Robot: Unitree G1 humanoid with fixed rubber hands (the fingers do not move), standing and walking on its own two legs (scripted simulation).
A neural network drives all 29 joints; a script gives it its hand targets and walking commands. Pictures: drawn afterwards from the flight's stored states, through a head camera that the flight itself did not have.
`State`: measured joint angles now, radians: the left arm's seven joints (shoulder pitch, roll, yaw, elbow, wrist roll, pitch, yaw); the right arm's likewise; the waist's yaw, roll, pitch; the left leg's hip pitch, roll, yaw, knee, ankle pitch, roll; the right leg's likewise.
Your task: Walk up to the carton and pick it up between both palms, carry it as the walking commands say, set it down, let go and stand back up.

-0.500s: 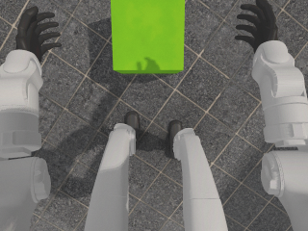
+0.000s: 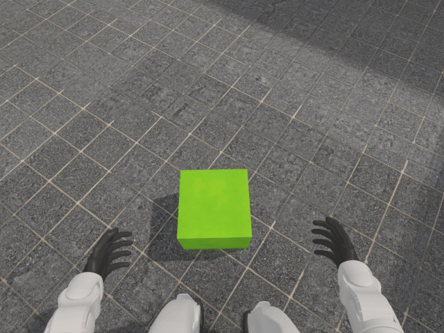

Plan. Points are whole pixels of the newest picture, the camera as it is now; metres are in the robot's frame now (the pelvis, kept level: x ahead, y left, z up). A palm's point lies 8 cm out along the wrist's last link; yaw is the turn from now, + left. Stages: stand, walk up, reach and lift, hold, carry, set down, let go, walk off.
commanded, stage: let go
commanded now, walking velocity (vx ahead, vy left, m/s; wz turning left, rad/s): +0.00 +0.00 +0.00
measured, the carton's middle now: (214, 210) +0.52 +0.06 -0.64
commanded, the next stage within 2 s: stand in 0.68 s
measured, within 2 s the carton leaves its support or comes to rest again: neither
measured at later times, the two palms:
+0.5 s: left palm (85, 297) +0.17 +0.24 -0.05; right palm (366, 289) +0.20 -0.23 -0.06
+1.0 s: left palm (58, 284) +0.19 +0.29 -0.04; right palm (385, 285) +0.21 -0.25 -0.05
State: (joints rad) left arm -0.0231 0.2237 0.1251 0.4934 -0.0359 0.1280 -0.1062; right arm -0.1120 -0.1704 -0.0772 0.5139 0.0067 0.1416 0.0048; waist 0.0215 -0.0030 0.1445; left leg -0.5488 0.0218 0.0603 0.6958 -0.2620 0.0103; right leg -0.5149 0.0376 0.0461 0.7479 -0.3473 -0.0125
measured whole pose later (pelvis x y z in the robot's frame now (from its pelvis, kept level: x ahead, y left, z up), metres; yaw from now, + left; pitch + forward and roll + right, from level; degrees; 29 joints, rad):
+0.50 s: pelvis +0.03 +0.00 +0.02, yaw +0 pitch -6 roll +1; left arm 0.22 0.21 0.09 0.48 -0.03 0.13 -0.11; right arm 0.16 -0.17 -0.08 0.49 0.00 0.14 0.04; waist 0.02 0.00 0.13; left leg -0.16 0.01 0.06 0.50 -0.24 0.00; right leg -0.13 0.03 0.05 0.55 -0.33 -0.02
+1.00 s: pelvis +0.05 +0.00 +0.02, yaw +0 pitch -2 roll +1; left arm 0.27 0.32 0.09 0.53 0.01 0.02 -0.03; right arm 0.20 -0.25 -0.08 0.64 0.00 0.01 0.03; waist 0.02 -0.03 -0.02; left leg -0.20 0.01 0.06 0.53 -0.29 0.00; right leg -0.15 0.03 0.05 0.55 -0.36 -0.02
